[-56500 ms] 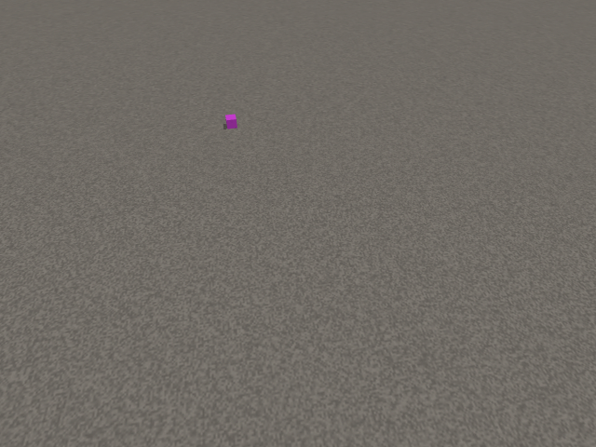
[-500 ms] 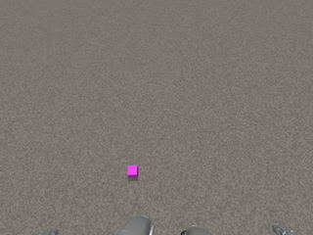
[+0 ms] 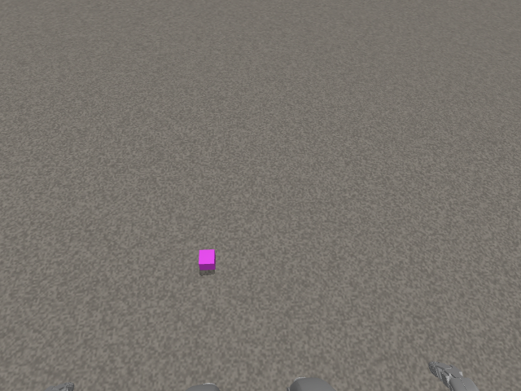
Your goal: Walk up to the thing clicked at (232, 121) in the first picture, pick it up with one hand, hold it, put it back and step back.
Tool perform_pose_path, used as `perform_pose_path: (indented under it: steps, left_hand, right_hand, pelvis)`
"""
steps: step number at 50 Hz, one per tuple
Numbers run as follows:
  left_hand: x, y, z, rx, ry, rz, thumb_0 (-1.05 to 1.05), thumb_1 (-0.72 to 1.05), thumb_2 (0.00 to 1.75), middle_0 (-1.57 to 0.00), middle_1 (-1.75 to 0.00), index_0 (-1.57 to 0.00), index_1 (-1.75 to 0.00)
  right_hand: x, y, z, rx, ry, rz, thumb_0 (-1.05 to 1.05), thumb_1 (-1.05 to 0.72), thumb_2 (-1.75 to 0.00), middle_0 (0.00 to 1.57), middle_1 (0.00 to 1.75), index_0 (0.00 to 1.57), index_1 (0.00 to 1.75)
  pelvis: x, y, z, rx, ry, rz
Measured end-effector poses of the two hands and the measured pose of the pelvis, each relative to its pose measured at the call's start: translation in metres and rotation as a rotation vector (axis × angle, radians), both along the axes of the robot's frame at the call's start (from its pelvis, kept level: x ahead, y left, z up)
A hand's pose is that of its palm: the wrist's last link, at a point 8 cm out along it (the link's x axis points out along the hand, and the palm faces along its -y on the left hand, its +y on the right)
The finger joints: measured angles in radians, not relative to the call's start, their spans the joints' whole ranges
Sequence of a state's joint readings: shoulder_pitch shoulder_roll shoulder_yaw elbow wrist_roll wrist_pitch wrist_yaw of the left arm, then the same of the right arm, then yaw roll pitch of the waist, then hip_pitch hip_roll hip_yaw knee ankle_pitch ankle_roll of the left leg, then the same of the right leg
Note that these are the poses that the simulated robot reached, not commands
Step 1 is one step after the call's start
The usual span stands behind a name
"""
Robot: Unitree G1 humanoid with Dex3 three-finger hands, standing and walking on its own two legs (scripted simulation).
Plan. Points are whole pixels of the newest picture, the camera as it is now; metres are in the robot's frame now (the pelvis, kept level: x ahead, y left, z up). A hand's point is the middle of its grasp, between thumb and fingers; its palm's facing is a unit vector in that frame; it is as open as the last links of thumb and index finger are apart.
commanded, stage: step back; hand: left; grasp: from above
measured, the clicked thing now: (207, 259) +0.63 +0.19 -0.73
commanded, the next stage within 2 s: none
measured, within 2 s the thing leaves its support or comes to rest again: neither
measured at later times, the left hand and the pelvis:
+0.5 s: hand out of the picture -0.02 +0.28 -0.15, palm faces +0.00 -0.91 -0.40, open 7.4 cm; pelvis -0.16 +0.01 -0.01, yaw +1 degrees
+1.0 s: hand out of the picture -0.26 +0.25 -0.14, palm faces -0.04 -0.90 -0.43, open 7.4 cm; pelvis -0.34 -0.02 +0.00, yaw -2 degrees
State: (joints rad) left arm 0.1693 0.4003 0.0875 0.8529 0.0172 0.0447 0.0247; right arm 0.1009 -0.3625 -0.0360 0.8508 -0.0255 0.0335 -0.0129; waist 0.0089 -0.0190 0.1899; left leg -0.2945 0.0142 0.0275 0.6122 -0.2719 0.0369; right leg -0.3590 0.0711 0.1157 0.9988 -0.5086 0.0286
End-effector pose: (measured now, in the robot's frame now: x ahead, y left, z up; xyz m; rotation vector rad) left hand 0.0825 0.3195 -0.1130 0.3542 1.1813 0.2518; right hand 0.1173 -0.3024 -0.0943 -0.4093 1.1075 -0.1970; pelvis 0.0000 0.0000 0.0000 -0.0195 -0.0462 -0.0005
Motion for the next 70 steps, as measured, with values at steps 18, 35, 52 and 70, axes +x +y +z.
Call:
perform_pose_path:
  steps: [18, 35, 52, 70]
  left_hand:
    - [-0.081, -0.018, 0.021, 0.036, -0.104, -0.064, 0.00, 0.90, 0.89, -0.21, -0.30, -0.20, -0.30]
    - [-0.207, -0.003, 0.000, -0.007, -0.019, -0.058, 0.00, 0.91, 0.89, -0.21, -0.30, -0.20, -0.30]
    - [-0.349, -0.023, 0.014, 0.039, -0.023, -0.047, 0.01, 0.90, 0.89, -0.21, -0.30, -0.21, -0.30]
    - [-0.469, -0.034, 0.002, -0.013, 0.006, -0.013, 0.00, 0.91, 0.89, -0.21, -0.30, -0.20, -0.30]
  right_hand:
    - [-0.152, -0.021, -0.025, 0.018, 0.112, -0.060, 0.01, -0.91, -0.90, 0.20, 0.30, 0.20, 0.30]
    - [-0.263, -0.007, 0.001, -0.020, 0.033, -0.057, 0.01, -0.90, -0.90, 0.21, 0.30, 0.20, 0.31]
    - [-0.396, -0.035, -0.019, 0.002, 0.080, -0.054, 0.01, -0.91, -0.90, 0.20, 0.30, 0.20, 0.30]
    - [-0.486, -0.032, -0.017, 0.029, 0.031, -0.040, 0.01, -0.90, -0.90, 0.21, 0.30, 0.20, 0.31]
  pelvis:
    - [-0.110, -0.005, -0.004, 0.033, 0.006, 0.012]
    - [-0.230, 0.002, -0.001, -0.002, -0.001, -0.037]
    - [-0.356, -0.015, -0.005, 0.043, 0.010, -0.003]
    - [-0.449, -0.028, -0.005, -0.010, -0.016, -0.010]
